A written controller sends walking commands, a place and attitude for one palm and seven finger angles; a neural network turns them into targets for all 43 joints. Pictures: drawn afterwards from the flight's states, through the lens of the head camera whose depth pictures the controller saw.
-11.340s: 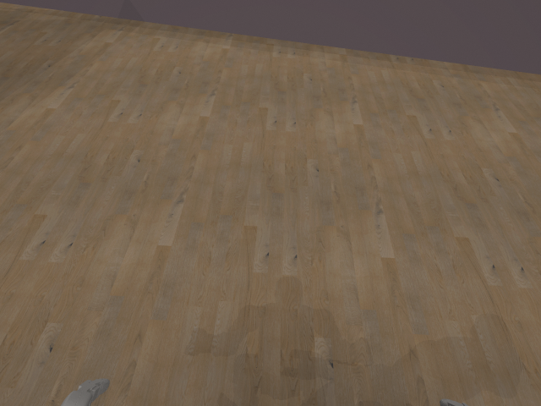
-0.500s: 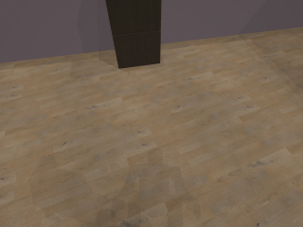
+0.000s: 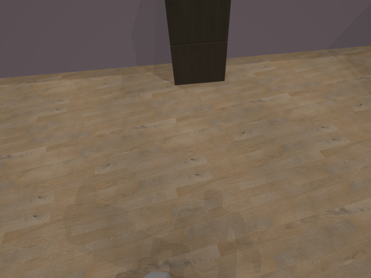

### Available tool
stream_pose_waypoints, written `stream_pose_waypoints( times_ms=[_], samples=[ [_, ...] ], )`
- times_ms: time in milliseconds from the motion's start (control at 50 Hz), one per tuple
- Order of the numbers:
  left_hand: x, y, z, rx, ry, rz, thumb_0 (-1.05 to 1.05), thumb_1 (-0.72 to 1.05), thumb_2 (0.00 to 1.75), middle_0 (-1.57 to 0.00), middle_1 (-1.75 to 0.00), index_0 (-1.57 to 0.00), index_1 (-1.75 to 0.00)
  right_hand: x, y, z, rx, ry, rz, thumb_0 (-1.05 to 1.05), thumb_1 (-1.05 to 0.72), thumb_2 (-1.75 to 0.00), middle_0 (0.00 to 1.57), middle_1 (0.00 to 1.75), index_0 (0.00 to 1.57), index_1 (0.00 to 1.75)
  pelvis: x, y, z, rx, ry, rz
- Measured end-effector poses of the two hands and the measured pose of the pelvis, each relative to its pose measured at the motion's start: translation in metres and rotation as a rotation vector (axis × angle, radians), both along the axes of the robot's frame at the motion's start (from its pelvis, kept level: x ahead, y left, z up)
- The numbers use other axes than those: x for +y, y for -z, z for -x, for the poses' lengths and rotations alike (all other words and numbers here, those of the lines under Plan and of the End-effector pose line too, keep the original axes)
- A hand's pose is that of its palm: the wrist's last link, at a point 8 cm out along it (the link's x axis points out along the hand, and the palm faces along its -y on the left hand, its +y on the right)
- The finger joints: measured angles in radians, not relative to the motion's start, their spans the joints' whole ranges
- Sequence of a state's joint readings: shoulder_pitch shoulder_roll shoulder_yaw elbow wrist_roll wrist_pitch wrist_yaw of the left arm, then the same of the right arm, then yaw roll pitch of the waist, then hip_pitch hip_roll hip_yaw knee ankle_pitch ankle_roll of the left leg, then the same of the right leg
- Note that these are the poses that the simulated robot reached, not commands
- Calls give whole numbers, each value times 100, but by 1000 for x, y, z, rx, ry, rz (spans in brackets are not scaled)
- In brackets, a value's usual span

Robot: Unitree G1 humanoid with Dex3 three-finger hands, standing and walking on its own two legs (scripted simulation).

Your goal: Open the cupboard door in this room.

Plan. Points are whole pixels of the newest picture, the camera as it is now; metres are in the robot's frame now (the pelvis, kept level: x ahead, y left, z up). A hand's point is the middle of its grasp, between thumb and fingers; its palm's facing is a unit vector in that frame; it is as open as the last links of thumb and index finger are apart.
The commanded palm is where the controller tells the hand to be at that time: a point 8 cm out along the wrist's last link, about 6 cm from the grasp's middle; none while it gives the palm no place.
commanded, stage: turn or walk to find it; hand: left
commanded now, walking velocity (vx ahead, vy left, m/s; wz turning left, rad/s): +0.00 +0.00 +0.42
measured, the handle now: out of the picture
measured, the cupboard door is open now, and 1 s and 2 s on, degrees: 0 0 0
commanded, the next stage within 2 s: stand and wait in 0.48 s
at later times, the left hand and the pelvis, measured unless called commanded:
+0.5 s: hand out of the picture -0.03 +0.28 -0.17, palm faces +0.24 -0.95 -0.22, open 7.4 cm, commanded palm none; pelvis -0.04 +0.06 +0.00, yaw +12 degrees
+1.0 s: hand out of the picture -0.06 +0.20 -0.15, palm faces +0.34 -0.90 -0.27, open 7.3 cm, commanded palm none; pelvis -0.06 +0.01 +0.01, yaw +18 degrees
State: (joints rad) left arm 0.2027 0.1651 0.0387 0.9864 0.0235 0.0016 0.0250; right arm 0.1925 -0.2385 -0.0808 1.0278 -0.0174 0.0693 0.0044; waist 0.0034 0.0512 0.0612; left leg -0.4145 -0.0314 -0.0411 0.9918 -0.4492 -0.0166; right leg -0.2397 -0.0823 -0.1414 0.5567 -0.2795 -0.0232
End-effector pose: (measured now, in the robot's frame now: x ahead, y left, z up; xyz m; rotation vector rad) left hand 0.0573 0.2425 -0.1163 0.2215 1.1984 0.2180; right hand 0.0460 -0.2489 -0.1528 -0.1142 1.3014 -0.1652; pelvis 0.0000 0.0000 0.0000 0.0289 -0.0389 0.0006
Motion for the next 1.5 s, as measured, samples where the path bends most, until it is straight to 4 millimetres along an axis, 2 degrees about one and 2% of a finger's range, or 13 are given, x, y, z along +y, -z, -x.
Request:
stream_pose_waypoints(
  times_ms=[100, 180, 340, 400, 580, 700, 820, 900, 1100, 1180, 1300, 1380, 1500],
  samples=[
    [1, 0, 24, 25, -33, 10, 1, 91, 90, -20, -30, -20, -30, -7, -7, 12, 28, -27, 17, 0, -91, -90, 20, 30, 20, 30, 1, -4, 10, 4, -47, 1],
    [9, 7, 42, 35, -67, 30, 1, 91, 90, -20, -30, -20, -30, -1, -12, 19, 63, -66, 40, 0, -91, -90, 19, 30, 20, 30, 8, -3, 17, 12, -85, 10],
    [52, 43, 89, 72, -171, 81, 1, 91, 90, -20, -30, -20, -30, 42, -17, 1, 10, -181, 101, 0, -91, -90, 19, 30, 20, 30, 42, 13, 36, 24, -161, 40],
    [65, 42, 104, 122, -190, 85, 1, 91, 90, -20, -30, -20, -30, 61, -26, -3, -23, -199, 96, 0, -91, -90, 19, 30, 20, 30, 51, 7, 39, 22, -162, 45],
    [84, 18, 101, 53, -233, 59, 1, 91, 90, -20, -30, -19, -29, 92, -32, -6, -37, -258, 59, 0, -91, -89, 20, 30, 20, 30, 61, -7, 45, 35, -226, 51],
    [71, 10, 89, 12, -220, 38, 1, 91, 90, -20, -30, -19, -29, 86, -21, 1, -38, -251, 27, 0, -91, -89, 20, 30, 21, 30, 52, -5, 48, 24, -240, 27],
    [36, 7, 88, -13, -206, 18, 1, 91, 90, -20, -30, -19, -29, 65, 3, 14, -2, -235, -25, 0, -91, -89, 20, 30, 20, 30, 29, 3, 49, 14, -242, -1],
    [11, 1, 106, -5, -240, 32, 1, 91, 90, -20, -30, -20, -30, 53, 4, 22, 47, -246, -42, 0, -91, -89, 20, 30, 20, 30, 17, -2, 49, 9, -280, -5],
    [-3, 2, 172, 83, -371, 38, 0, 92, 90, -20, -30, -20, -30, 27, -5, 23, 130, -326, 21, 0, -91, -90, 20, 30, 20, 30, 9, -7, 62, 22, -354, 0],
    [-5, 11, 202, 134, -404, 69, 1, 91, 90, -20, -30, -20, -30, 37, -9, 13, 107, -366, 49, 0, -91, -90, 19, 30, 20, 30, 15, -6, 69, 29, -361, 6],
    [1, 33, 241, 202, -452, 130, 1, 91, 90, -20, -30, -20, -30, 73, -15, 0, 3, -414, 62, 0, -91, -90, 19, 30, 20, 30, 33, 2, 81, 14, -365, 24],
    [4, 34, 248, 219, -449, 145, 1, 91, 90, -20, -30, -20, -29, 94, -20, -3, -43, -425, 45, 0, -92, -90, 20, 30, 20, 30, 37, -1, 84, 7, -364, 16],
    [5, 29, 242, 167, -460, 111, 1, 91, 90, -20, -30, -19, -29, 96, -9, -8, -43, -457, 11, 0, -93, -89, 20, 30, 20, 30, 31, 2, 91, 21, -396, 6]
  ],
)
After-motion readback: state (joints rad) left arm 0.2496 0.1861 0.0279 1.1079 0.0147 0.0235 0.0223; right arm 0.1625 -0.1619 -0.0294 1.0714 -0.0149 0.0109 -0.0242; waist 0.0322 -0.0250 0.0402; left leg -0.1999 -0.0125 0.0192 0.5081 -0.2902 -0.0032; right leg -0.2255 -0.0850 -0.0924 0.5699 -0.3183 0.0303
